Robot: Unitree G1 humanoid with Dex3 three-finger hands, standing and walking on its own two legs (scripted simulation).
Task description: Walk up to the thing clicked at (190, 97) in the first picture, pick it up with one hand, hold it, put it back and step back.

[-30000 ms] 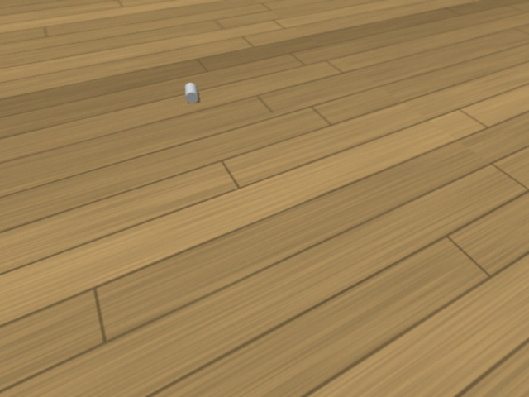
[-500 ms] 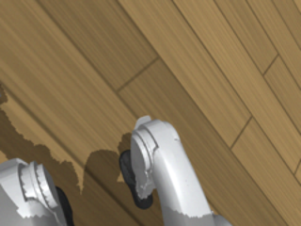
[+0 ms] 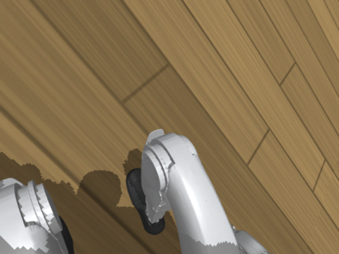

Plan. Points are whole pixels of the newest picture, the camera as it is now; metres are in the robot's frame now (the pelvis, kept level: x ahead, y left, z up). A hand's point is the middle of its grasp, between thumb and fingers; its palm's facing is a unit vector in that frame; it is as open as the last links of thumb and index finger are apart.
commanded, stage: rest palm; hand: left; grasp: from above
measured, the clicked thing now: out of the picture +0.48 +0.30 -0.27
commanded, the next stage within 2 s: close in 0.22 s
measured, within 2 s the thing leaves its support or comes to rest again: neither
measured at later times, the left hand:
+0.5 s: hand out of the picture +0.47 +0.30 -0.25, palm faces -0.41 -0.18 -0.89, open 13.3 cm
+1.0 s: hand out of the picture +0.46 +0.30 -0.25, palm faces -0.43 -0.17 -0.89, open 11.5 cm
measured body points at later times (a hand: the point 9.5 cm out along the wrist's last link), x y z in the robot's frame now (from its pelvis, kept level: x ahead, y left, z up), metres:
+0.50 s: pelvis +0.00 +0.00 +0.00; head +0.29 +0.11 +0.33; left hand +0.49 +0.30 -0.20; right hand +0.02 -0.25 -0.05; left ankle +0.06 +0.12 -0.27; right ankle +0.11 -0.12 -0.27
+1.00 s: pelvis +0.00 +0.00 +0.00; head +0.28 +0.12 +0.33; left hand +0.48 +0.31 -0.20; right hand +0.03 -0.25 -0.04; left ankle +0.06 +0.12 -0.27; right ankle +0.11 -0.12 -0.27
